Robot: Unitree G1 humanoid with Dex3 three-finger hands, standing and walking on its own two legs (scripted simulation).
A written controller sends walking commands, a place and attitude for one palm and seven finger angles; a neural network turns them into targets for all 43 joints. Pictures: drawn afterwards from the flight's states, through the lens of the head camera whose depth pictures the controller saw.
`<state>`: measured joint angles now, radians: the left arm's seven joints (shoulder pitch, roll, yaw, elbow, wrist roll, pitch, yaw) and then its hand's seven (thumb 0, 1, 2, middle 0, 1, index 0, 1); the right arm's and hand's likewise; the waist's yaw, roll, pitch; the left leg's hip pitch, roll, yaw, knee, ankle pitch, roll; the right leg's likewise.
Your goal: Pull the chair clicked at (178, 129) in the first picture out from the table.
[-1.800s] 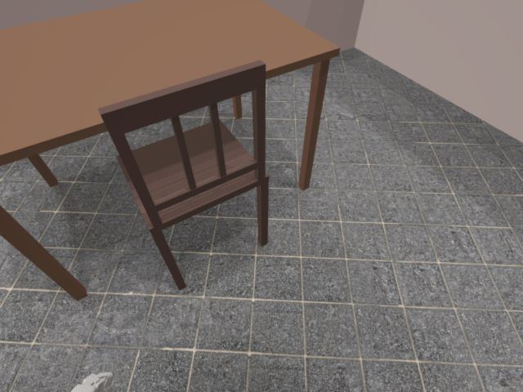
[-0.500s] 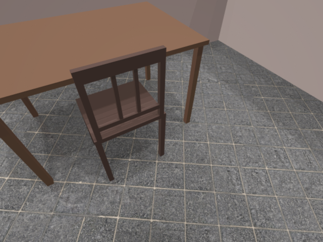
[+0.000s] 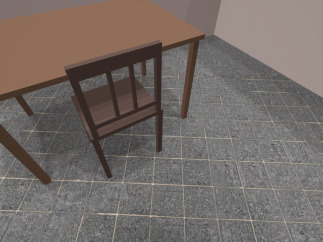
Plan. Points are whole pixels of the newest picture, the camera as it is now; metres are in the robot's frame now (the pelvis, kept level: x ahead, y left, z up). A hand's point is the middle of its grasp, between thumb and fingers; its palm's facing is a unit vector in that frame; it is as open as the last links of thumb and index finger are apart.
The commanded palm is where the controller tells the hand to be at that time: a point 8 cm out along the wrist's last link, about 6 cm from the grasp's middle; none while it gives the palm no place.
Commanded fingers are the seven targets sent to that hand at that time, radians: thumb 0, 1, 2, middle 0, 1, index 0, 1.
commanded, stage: walk to a spot facing it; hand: left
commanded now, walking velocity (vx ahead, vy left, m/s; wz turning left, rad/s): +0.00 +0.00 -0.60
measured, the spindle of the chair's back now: (113, 95) +0.71 +0.28 -0.12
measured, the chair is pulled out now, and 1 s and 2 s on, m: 0.00 0.00 0.00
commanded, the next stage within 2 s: none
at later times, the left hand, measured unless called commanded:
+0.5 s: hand out of the picture +0.05 +0.14 -0.15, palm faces -0.15 -0.95 -0.27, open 7.4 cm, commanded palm none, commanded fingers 0.00 0.90 0.90 -0.20 -0.30 -0.20 -0.30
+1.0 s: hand out of the picture +0.14 +0.21 -0.17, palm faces -0.43 -0.88 -0.22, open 7.4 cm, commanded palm none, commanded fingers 0.00 0.90 0.90 -0.20 -0.30 -0.20 -0.30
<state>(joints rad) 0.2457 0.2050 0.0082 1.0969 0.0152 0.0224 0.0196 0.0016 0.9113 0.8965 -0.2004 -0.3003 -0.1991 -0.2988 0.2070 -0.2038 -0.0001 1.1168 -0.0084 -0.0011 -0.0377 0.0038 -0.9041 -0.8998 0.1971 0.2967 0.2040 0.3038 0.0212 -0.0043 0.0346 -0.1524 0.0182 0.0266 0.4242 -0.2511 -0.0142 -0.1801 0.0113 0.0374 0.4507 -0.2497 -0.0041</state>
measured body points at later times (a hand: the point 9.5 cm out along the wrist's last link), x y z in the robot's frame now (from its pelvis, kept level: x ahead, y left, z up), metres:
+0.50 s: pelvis -0.02 -0.05 +0.00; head +0.01 -0.08 +0.45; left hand +0.06 +0.19 -0.13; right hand +0.02 -0.32 -0.15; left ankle -0.02 +0.13 -0.65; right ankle -0.02 -0.10 -0.74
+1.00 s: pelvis -0.02 +0.04 +0.00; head +0.00 +0.06 +0.45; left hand +0.16 +0.25 -0.15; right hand -0.07 -0.23 -0.11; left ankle +0.02 +0.12 -0.74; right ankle -0.05 -0.09 -0.67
